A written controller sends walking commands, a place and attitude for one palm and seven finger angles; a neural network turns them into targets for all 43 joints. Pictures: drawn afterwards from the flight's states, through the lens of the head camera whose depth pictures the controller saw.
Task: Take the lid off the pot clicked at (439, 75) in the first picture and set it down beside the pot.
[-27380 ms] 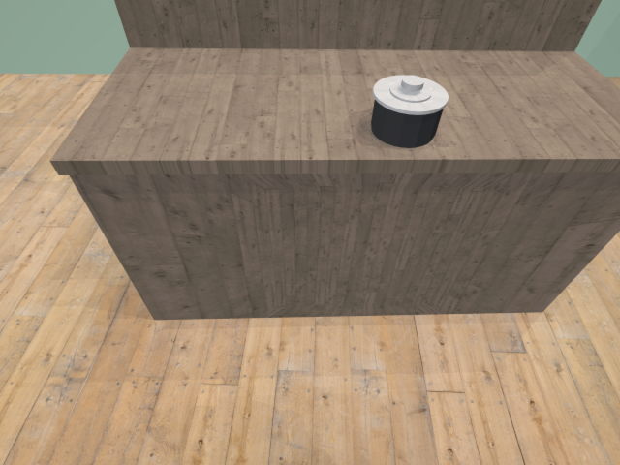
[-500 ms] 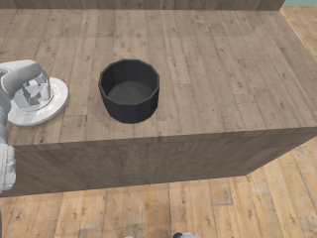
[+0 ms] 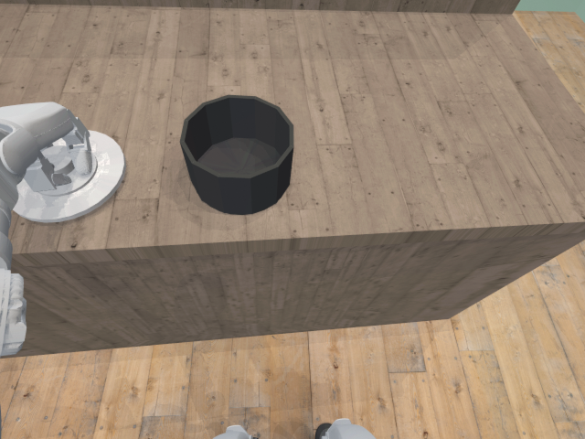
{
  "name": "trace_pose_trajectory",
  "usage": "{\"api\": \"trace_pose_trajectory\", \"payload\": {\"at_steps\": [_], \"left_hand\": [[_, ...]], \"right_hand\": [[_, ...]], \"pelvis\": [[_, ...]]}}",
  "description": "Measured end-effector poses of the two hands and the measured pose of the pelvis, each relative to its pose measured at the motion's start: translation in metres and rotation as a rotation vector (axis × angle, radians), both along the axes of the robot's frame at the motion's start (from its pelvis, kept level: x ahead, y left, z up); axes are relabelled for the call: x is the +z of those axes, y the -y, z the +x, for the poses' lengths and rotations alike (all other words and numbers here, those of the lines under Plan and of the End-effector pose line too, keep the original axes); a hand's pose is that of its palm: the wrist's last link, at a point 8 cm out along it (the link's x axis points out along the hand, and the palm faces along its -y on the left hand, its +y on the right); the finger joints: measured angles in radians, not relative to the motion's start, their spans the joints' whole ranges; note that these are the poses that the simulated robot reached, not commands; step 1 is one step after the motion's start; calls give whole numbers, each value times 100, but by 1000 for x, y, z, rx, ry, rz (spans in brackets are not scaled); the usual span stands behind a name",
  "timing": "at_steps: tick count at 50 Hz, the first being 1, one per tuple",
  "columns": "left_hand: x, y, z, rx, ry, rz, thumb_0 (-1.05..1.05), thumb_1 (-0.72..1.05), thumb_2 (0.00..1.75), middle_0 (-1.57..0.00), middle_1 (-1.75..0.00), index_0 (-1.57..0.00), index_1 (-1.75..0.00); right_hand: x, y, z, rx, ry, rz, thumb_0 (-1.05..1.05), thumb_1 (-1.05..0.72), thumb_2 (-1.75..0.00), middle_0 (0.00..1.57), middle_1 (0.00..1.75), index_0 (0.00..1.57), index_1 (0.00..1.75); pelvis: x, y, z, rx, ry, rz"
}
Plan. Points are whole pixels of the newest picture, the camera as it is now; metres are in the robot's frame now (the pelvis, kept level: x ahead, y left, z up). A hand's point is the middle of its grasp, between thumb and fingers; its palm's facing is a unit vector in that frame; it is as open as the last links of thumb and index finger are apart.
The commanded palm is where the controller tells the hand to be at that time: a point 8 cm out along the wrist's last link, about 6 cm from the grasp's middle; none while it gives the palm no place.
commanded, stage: open the fingers wide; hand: left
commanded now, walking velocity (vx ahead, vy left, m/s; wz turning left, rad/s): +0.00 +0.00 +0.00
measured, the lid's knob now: (57, 161) +0.50 +0.32 +0.04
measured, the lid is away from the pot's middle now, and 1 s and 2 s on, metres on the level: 0.26 0.26 0.26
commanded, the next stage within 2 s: raise the empty hand in 0.84 s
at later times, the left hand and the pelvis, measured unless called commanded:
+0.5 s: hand (52, 159) +0.48 +0.31 +0.06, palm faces -0.43 -0.10 -0.90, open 8.7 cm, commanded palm +0.50 +0.30 +0.11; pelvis +0.01 +0.00 +0.00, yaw -1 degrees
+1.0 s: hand (48, 169) +0.46 +0.31 +0.06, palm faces -0.42 -0.10 -0.90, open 11.0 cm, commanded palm +0.48 +0.30 +0.12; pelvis +0.01 +0.00 +0.00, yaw +0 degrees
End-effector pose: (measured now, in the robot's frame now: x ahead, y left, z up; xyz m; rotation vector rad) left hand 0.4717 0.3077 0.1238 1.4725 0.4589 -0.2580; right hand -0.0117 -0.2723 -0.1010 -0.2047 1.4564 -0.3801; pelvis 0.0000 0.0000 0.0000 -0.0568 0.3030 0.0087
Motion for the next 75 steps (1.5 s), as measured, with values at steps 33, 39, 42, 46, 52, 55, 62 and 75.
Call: {"api": "trace_pose_trajectory", "payload": {"at_steps": [33, 39, 42, 46, 52, 55, 62, 75], "left_hand": [[-1, -2, 10, 8, -2, 3, 0, 1, 74, -50, -96, -44, -84], [-1, -2, 5, 3, -2, -4, 0, -2, 72, -46, -92, -40, -82], [-2, -3, 3, 3, 6, -9, 0, -3, 72, -45, -91, -40, -82], [-3, -1, 0, -7, 9, 8, 0, -3, 72, -43, -89, -39, -81], [-3, -3, -5, 3, 16, -4, 0, -4, 71, -40, -86, -39, -81], [1, -2, -7, -2, 26, 0, 0, -4, 71, -39, -84, -39, -81], [17, -3, -6, 12, 51, 8, 0, -4, 71, -38, -82, -39, -81], [46, 3, 2, 8, 65, 5, 0, -4, 71, -38, -82, -39, -81]], "right_hand": [[-3, -2, 14, -9, 14, 16, 0, -90, -90, 20, 30, 20, 30], [-2, -4, 22, -1, 26, 25, 0, -90, -90, 20, 30, 20, 30], [-1, -4, 26, 6, 37, 24, 0, -90, -90, 20, 30, 20, 30], [-1, -3, 31, 15, 47, 26, 0, -90, -90, 20, 30, 20, 30], [1, -3, 34, 21, 59, 26, 0, -90, -90, 20, 30, 20, 30], [3, -3, 36, 23, 66, 24, 0, -90, -90, 20, 30, 20, 30], [5, -4, 37, 26, 82, 28, 0, -90, -90, 20, 30, 20, 30], [6, -9, 45, 29, 112, 50, 0, -90, -90, 20, 30, 20, 30]], "pelvis": [[0, -1, 10, -15, -17, -3], [2, -1, 12, -9, -6, -3], [2, -1, 11, -8, -2, -3], [3, -1, 10, -4, 3, -4], [4, -1, 10, -4, 15, -2], [6, -2, 10, 1, 25, -3], [9, -3, 11, 8, 45, -2], [15, -5, 16, 7, 72, 5]]}}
